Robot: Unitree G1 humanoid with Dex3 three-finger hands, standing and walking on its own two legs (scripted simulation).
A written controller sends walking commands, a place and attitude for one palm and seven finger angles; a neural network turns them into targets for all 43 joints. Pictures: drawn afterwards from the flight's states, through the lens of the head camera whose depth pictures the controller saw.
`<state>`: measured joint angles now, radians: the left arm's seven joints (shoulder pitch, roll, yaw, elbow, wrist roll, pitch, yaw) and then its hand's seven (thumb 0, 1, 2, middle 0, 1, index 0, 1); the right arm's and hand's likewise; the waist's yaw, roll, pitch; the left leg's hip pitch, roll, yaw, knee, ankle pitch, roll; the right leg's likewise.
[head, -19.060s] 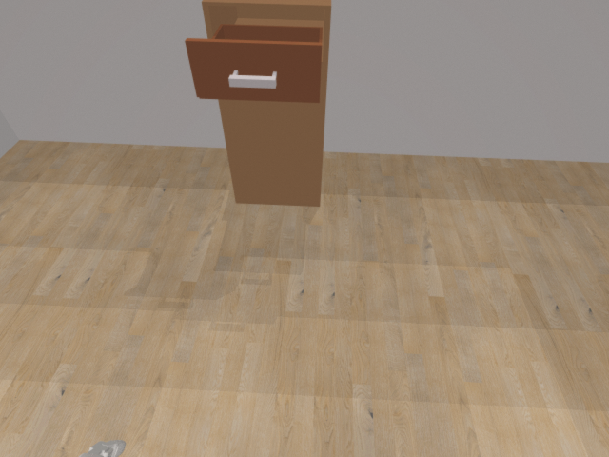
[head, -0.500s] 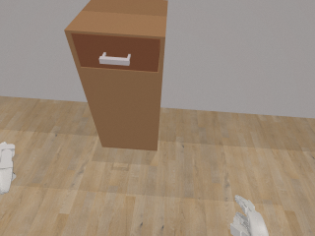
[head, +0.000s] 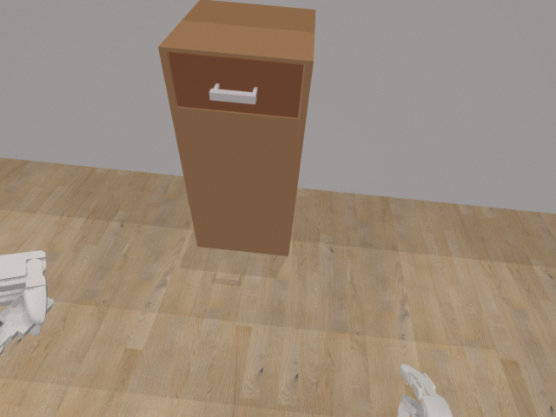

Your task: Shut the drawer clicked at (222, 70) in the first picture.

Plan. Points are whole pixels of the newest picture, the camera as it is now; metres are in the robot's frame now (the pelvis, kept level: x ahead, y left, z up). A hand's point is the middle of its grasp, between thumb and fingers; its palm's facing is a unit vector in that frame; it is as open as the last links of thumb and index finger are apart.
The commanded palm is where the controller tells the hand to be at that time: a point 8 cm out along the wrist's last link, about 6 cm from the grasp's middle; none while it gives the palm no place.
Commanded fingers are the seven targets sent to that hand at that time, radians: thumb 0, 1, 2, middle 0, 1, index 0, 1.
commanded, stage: stop stepping back and stand still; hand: left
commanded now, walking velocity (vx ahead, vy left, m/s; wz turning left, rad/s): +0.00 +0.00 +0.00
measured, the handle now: (234, 92) +0.91 +0.16 +0.02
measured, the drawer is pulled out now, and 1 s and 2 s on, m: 0.00 0.00 0.00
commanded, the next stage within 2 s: let the arm hang, fingers relaxed in 0.32 s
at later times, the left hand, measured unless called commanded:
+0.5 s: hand (62, 335) +0.19 +0.27 +0.07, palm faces +0.27 -0.86 -0.44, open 3.2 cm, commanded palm none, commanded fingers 0.00 0.90 0.90 -1.20 -1.38 -1.20 -1.38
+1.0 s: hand out of the picture -0.11 +0.18 -0.18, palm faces +0.09 -0.97 -0.21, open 5.3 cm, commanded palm none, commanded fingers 0.00 0.90 0.90 -0.20 -0.30 -0.20 -0.30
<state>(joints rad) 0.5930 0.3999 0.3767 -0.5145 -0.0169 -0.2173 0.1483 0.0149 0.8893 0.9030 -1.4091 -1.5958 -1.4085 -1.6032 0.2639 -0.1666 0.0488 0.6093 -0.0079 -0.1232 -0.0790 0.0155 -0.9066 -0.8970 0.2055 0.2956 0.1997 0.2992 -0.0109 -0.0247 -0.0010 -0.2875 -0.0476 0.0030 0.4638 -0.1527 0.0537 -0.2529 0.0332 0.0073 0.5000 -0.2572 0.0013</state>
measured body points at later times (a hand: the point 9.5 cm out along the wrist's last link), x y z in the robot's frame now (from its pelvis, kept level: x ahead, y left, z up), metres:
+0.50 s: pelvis -0.02 +0.02 -0.01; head -0.03 +0.02 +0.44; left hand +0.17 +0.32 +0.10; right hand +0.16 -0.22 -0.09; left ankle +0.06 +0.08 -0.74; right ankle -0.02 -0.11 -0.74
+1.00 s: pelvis -0.03 -0.01 +0.00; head -0.02 +0.01 +0.45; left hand -0.11 +0.23 -0.16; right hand -0.03 -0.26 -0.15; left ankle +0.04 +0.09 -0.74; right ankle -0.02 -0.11 -0.74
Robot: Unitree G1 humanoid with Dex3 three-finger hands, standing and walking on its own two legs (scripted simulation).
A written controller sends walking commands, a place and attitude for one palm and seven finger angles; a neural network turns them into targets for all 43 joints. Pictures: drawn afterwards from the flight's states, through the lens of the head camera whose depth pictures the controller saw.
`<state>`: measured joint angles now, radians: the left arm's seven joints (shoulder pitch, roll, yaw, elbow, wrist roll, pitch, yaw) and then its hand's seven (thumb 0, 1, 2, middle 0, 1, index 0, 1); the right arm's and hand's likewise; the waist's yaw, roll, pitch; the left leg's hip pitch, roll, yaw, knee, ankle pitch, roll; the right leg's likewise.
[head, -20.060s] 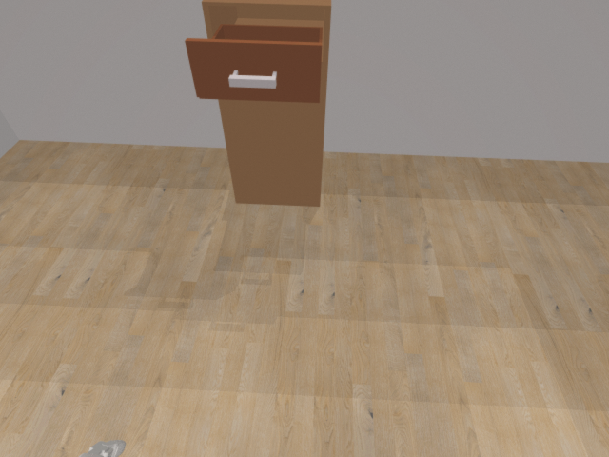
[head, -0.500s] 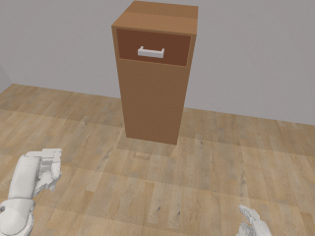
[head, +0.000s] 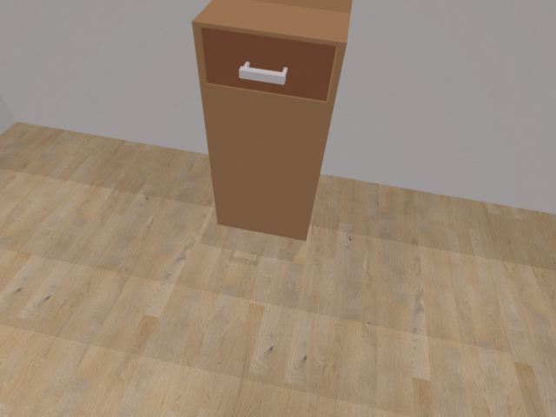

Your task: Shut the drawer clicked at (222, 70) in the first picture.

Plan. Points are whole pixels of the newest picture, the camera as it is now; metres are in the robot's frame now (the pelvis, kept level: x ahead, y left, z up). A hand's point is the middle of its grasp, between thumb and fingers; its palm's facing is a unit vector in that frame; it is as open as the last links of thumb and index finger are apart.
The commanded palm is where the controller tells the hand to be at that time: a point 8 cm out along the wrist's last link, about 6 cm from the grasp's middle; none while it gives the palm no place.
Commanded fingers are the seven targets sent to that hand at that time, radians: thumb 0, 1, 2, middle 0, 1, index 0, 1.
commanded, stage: let the arm hang, fingers relaxed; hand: left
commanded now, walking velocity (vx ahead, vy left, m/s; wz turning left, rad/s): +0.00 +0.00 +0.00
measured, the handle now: (264, 71) +0.95 +0.11 +0.02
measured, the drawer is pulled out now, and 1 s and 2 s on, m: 0.00 0.00 0.00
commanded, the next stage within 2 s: look to check the result in 0.52 s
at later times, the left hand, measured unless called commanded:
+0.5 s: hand out of the picture +0.05 +0.15 -0.17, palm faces +0.00 -0.98 -0.19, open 7.3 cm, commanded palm none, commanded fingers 0.00 0.90 0.90 -0.20 -0.30 -0.20 -0.30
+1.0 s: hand out of the picture +0.03 +0.14 -0.17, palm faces +0.00 -0.99 -0.17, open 7.4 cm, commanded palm none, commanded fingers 0.00 0.90 0.90 -0.20 -0.30 -0.20 -0.30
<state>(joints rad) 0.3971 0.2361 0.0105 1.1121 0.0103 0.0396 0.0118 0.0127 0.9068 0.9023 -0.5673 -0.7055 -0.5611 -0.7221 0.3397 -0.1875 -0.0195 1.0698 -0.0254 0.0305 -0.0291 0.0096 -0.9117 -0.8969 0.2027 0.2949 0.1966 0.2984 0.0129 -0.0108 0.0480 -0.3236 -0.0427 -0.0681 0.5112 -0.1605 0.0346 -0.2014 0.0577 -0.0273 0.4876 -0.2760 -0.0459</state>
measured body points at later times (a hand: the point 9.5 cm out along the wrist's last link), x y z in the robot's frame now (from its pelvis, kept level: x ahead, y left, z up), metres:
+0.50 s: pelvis +0.02 -0.03 +0.01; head +0.03 -0.03 +0.46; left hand +0.05 +0.20 -0.15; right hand +0.01 -0.25 -0.16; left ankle +0.07 +0.09 -0.74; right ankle +0.00 -0.10 -0.74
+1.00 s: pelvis +0.04 -0.02 +0.01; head +0.05 -0.02 +0.46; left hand +0.03 +0.19 -0.16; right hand +0.02 -0.23 -0.16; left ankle +0.07 +0.09 -0.74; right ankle +0.00 -0.10 -0.74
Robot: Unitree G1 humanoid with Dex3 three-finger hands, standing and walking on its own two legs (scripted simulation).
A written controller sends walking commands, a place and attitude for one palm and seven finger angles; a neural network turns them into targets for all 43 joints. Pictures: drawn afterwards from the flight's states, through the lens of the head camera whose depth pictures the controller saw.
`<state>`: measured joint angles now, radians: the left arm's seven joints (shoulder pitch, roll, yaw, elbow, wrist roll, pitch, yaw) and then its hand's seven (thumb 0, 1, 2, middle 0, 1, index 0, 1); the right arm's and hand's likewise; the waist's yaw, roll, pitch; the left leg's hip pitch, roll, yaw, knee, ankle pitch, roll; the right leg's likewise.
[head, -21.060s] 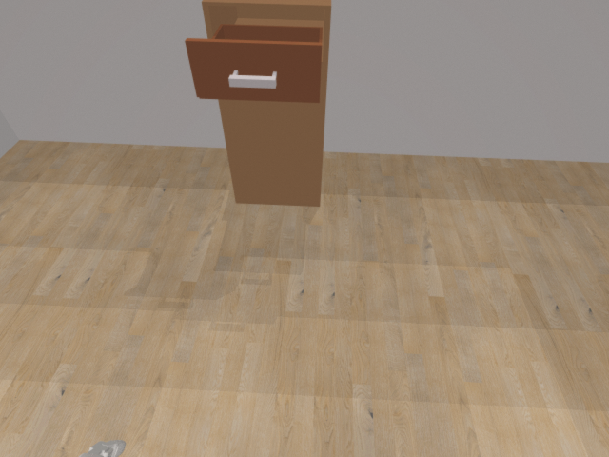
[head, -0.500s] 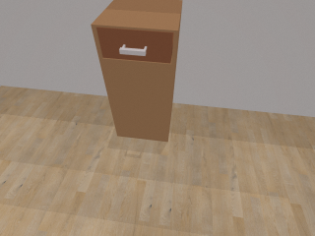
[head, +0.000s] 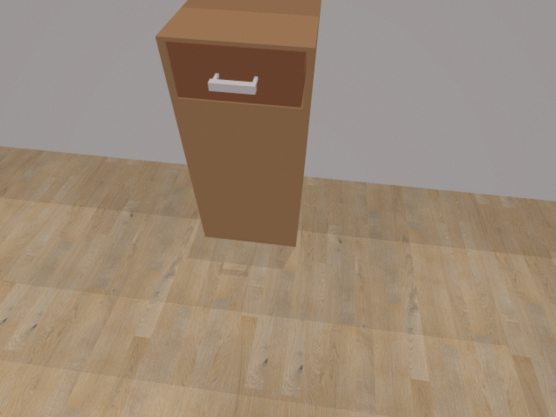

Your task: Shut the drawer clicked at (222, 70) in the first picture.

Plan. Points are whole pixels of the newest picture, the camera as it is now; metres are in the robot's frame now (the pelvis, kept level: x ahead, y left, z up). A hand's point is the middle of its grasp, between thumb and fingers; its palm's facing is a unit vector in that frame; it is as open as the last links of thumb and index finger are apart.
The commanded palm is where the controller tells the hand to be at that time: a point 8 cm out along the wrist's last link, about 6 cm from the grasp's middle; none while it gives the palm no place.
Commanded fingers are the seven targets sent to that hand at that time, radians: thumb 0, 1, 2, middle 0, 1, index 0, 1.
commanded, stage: look to check the result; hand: left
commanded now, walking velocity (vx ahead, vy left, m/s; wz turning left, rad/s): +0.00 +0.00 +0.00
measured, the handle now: (234, 82) +0.90 +0.17 +0.01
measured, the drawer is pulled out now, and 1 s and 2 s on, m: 0.00 0.00 0.00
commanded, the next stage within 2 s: stand and wait in 0.06 s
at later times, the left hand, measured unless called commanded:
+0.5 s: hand out of the picture +0.00 +0.18 -0.18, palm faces +0.02 -0.98 -0.20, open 7.4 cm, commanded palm none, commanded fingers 0.00 0.90 0.90 -0.20 -0.30 -0.20 -0.30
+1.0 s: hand out of the picture +0.01 +0.18 -0.17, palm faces +0.01 -0.98 -0.20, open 7.4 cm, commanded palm none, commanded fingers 0.00 0.90 0.90 -0.20 -0.30 -0.20 -0.30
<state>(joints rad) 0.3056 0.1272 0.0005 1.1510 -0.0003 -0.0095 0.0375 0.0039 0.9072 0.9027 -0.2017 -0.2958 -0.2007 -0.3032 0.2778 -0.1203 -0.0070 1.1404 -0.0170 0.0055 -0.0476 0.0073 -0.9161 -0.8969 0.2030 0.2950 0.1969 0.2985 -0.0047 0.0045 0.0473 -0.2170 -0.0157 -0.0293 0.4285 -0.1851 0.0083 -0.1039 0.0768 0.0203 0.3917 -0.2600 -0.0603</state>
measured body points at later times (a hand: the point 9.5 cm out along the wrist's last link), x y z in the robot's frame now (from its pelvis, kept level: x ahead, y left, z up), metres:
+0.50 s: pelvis +0.01 +0.01 +0.00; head +0.02 +0.01 +0.45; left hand +0.00 +0.23 -0.16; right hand +0.00 -0.21 -0.16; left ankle +0.03 +0.11 -0.74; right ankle -0.03 -0.08 -0.74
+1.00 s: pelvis +0.01 +0.00 +0.00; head +0.02 +0.00 +0.45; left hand +0.01 +0.23 -0.16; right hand +0.01 -0.22 -0.16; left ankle +0.03 +0.11 -0.74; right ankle -0.03 -0.08 -0.74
